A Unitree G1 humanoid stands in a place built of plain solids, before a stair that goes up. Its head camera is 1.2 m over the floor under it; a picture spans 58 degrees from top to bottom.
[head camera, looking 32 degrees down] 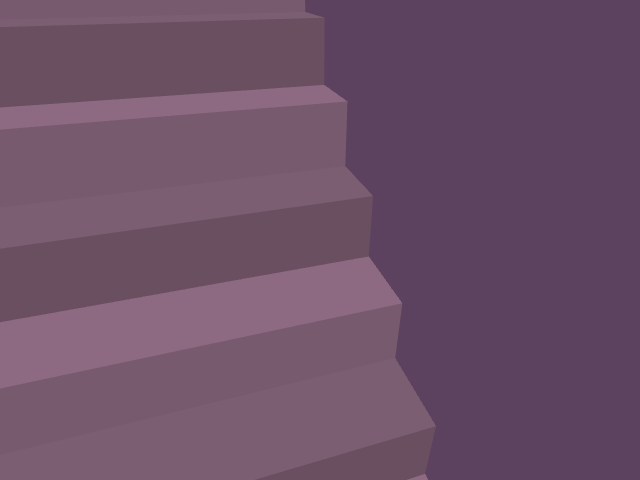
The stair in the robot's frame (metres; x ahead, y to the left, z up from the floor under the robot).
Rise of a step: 0.21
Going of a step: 0.24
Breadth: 1.25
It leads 17 degrees to the left of straight ahead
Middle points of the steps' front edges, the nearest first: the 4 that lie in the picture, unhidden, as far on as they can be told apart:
0.74 0.33 0.43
0.97 0.40 0.64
1.19 0.47 0.85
1.42 0.54 1.07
